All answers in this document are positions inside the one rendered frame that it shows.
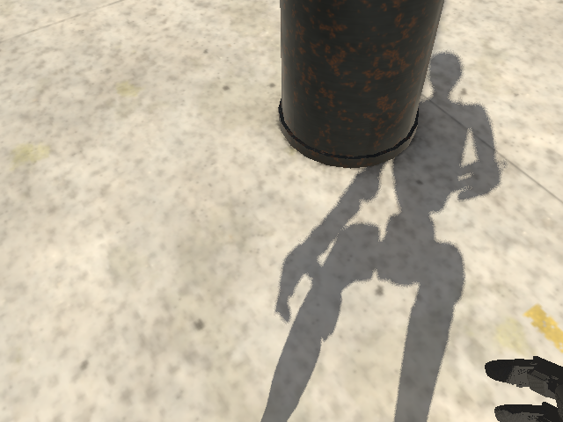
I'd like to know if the robot right hand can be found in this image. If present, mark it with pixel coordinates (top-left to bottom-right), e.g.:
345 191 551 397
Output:
485 356 563 422

